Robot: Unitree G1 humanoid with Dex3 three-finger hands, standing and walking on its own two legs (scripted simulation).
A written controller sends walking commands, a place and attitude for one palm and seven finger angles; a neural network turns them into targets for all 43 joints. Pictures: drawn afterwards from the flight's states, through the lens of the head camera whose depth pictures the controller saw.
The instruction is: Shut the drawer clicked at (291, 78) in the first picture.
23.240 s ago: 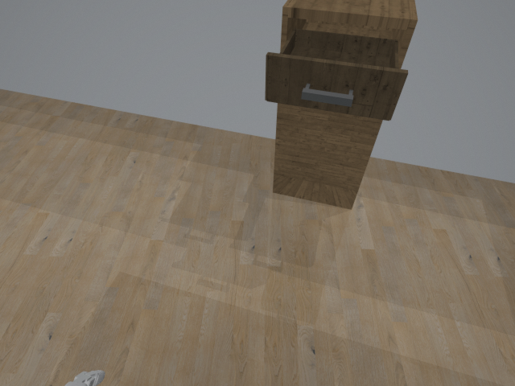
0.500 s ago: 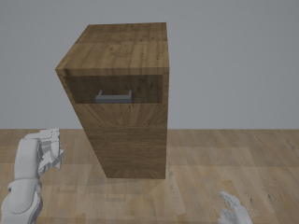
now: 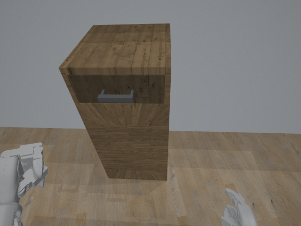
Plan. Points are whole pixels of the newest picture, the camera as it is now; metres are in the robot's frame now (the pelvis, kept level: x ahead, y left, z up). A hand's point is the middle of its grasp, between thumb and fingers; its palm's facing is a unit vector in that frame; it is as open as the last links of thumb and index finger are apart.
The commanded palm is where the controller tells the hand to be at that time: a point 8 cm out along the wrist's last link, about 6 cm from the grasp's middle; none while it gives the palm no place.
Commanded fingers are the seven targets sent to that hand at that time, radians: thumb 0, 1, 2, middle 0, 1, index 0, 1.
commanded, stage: step back with the hand held close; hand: left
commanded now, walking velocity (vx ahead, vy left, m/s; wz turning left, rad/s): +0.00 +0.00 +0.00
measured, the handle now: (116, 95) +0.57 +0.21 +0.03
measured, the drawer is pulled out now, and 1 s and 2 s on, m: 0.00 0.00 0.00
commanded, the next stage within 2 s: stop stepping back and stand still in 1.26 s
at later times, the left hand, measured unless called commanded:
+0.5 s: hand (32, 173) +0.17 +0.26 +0.15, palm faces +0.28 -0.82 -0.51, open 3.3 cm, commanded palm +0.11 +0.30 +0.17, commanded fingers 0.00 0.90 0.90 -1.40 -1.60 -1.40 -1.60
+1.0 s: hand out of the picture +0.11 +0.30 +0.17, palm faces +0.37 -0.79 -0.49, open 3.3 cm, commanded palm +0.04 +0.33 +0.17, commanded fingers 0.00 0.90 0.90 -1.40 -1.60 -1.40 -1.60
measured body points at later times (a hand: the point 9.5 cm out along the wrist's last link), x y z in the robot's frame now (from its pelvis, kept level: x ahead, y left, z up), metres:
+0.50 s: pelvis -0.03 +0.02 -0.01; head +0.00 +0.03 +0.44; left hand +0.15 +0.30 +0.18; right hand +0.14 -0.23 -0.08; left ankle -0.01 +0.09 -0.74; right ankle -0.01 -0.08 -0.74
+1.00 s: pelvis -0.09 +0.04 +0.00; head -0.05 +0.08 +0.44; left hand +0.08 +0.34 +0.20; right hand +0.07 -0.19 -0.08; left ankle -0.01 +0.09 -0.74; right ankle -0.18 -0.10 -0.68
